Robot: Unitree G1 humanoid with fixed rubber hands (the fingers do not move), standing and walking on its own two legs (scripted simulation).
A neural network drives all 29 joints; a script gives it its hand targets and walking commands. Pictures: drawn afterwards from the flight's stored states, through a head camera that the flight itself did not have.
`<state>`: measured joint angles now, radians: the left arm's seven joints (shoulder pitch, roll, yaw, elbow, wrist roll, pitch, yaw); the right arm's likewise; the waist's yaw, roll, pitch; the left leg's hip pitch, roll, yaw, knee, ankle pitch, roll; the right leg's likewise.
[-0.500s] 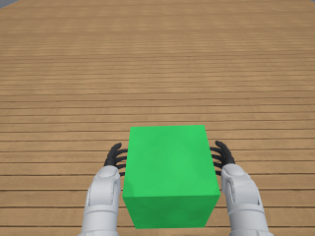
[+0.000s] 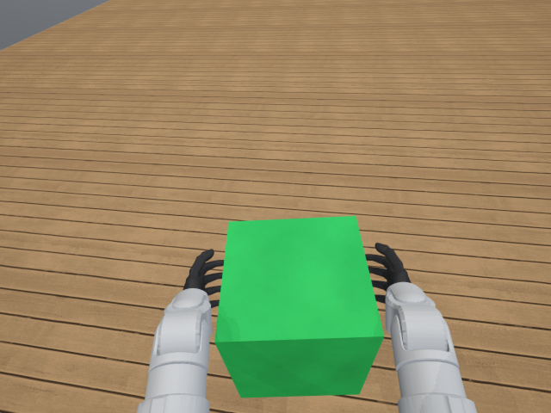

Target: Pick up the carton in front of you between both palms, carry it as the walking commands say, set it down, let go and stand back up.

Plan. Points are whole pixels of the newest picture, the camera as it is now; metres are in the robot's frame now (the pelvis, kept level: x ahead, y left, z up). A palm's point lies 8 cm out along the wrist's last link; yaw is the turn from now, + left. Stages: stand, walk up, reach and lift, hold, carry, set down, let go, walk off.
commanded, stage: hold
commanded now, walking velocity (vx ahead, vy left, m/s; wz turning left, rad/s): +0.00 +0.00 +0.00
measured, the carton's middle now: (296, 310) +0.31 +0.00 -0.05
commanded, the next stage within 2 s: set down in 0.48 s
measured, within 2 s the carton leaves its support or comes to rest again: neither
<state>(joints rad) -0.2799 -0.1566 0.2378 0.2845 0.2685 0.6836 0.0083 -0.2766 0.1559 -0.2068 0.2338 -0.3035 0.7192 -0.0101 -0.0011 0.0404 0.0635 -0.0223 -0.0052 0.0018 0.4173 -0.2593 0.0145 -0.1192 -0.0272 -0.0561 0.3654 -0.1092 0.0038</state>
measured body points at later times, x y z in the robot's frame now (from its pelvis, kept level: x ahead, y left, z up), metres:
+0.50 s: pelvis +0.00 -0.03 +0.00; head -0.04 -0.05 +0.45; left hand +0.30 +0.13 +0.04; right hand +0.31 -0.18 +0.04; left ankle -0.01 +0.11 -0.74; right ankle +0.07 -0.13 -0.74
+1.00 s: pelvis -0.02 +0.00 -0.03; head +0.13 -0.03 +0.39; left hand +0.37 +0.12 -0.08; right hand +0.36 -0.18 -0.09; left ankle -0.01 +0.11 -0.74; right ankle +0.07 -0.13 -0.74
